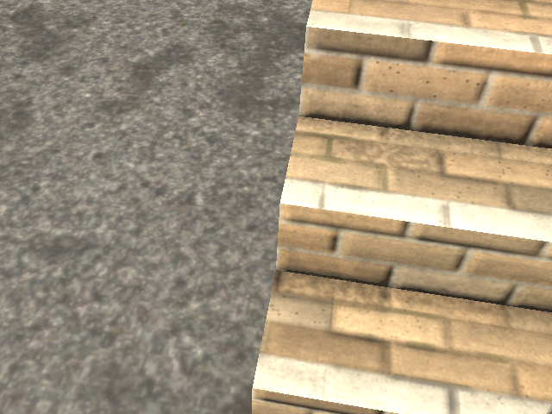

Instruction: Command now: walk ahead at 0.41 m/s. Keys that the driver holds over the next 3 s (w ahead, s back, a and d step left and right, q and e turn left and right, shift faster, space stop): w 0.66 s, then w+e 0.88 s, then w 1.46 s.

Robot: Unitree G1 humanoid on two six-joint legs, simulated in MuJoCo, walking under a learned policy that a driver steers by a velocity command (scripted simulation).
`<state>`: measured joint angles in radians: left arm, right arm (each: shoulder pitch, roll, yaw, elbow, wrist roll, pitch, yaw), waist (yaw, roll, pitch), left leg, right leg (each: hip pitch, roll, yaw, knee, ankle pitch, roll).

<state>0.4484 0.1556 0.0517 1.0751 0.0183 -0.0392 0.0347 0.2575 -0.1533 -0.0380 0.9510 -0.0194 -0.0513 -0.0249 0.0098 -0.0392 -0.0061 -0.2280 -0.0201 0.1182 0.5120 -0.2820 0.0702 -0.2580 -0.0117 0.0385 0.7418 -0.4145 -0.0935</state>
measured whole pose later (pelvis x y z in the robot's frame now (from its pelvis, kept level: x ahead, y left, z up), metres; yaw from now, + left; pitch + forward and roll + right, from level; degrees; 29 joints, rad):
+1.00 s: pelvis +0.34 +0.10 +0.08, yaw -10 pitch -2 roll -11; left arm 0.19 0.18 0.07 0.69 -0.02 0.02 0.07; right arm 0.34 -0.36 -0.05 0.79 -0.01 -0.03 -0.03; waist -0.04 0.16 -0.02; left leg -0.15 0.21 0.01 0.17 0.45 -0.06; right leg -0.49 0.15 -0.01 1.82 -0.76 -0.02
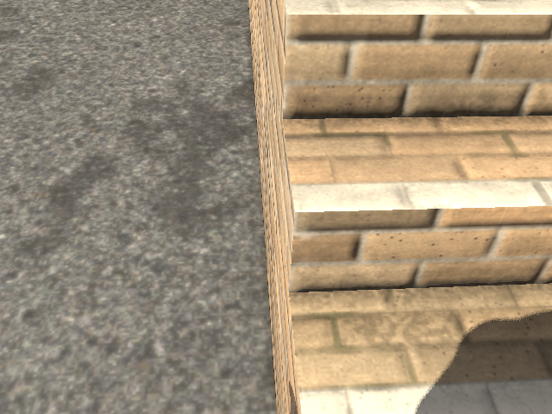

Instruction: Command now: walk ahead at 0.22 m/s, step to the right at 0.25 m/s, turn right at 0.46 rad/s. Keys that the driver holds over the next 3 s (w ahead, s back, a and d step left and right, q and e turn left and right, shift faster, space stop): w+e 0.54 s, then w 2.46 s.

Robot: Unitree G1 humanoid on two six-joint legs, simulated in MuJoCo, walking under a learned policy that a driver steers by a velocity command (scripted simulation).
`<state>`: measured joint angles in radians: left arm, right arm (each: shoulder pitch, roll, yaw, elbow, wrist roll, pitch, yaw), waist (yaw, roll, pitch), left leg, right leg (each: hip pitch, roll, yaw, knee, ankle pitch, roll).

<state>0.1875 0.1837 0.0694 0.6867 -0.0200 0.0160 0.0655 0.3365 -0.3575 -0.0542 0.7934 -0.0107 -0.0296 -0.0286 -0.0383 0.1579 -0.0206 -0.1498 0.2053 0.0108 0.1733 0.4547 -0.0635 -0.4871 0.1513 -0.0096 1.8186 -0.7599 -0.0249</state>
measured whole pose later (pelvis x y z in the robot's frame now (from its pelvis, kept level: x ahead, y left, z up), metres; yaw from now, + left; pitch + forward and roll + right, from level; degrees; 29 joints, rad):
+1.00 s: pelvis -0.29 +0.10 -0.08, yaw -23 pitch +0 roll +0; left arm 0.26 0.26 0.07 0.70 0.06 0.10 -0.03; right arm 0.43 -0.24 -0.04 0.75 -0.02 -0.05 -0.07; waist 0.01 -0.09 -0.03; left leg -0.22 -0.01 0.14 0.56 -0.34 0.08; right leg -0.77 0.08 0.11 1.82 -0.27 -0.01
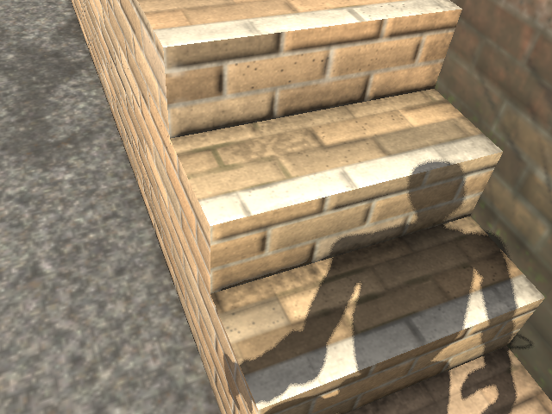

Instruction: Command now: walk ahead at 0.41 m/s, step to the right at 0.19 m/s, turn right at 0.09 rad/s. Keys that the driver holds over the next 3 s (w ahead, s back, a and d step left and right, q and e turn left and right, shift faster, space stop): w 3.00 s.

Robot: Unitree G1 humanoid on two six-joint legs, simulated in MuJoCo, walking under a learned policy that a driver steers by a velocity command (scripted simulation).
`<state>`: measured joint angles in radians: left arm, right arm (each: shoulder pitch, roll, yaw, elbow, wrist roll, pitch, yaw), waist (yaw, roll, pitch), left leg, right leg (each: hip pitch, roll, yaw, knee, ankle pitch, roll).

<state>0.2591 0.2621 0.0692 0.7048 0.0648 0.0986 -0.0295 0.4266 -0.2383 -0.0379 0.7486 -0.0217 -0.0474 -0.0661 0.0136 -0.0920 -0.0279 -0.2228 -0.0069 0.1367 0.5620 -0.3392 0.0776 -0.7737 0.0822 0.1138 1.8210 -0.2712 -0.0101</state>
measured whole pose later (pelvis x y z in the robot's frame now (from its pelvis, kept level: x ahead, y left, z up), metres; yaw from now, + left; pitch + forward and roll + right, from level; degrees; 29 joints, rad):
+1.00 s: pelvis +0.21 -0.12 +0.13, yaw +1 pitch +0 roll +2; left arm 0.17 0.16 0.06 0.67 0.06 -0.03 0.03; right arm 0.20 -0.20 -0.03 0.81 -0.05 0.02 -0.07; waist 0.02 0.02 0.03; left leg -0.62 -0.06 0.20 0.97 -0.38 0.15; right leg -0.77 0.08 0.12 1.88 -0.21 -0.06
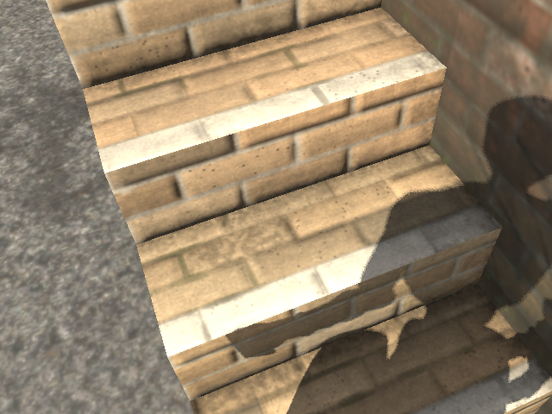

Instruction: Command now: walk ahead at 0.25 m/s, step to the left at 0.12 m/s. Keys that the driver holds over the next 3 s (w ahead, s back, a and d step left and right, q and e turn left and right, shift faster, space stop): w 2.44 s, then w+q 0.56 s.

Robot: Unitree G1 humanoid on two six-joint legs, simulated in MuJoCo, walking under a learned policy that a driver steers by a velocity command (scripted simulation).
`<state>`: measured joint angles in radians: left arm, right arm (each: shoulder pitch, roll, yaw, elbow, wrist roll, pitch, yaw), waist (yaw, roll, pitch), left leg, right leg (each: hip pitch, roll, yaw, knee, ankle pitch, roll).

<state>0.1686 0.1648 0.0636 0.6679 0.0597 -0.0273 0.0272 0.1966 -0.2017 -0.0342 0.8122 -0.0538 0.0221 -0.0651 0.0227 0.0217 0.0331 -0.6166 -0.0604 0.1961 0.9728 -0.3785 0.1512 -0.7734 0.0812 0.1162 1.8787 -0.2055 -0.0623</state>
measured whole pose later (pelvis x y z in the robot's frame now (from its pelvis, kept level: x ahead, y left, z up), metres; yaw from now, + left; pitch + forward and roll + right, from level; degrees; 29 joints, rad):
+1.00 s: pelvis +0.28 -0.04 +0.16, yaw +1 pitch +2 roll +3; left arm 0.32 0.20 0.06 0.75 0.05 -0.05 0.04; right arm 0.13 -0.10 0.02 0.66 -0.03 0.08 -0.04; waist 0.01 -0.03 0.00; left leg -0.73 -0.08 0.09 1.19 -0.51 0.10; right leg -0.50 -0.06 0.13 1.34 -0.02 -0.11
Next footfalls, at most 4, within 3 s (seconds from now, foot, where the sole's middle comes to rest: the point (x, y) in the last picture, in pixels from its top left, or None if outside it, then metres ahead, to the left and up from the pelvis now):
0.48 right None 0.23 -0.21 -0.70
0.92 left None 0.39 0.06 -0.51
1.50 right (402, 368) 0.49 -0.17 -0.51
1.86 left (242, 268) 0.59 0.13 -0.31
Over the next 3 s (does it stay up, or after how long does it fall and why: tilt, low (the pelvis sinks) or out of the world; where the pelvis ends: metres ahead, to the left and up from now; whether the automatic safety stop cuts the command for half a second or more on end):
stays up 0.72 0.12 0.52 its command is cut before an obstacle from the start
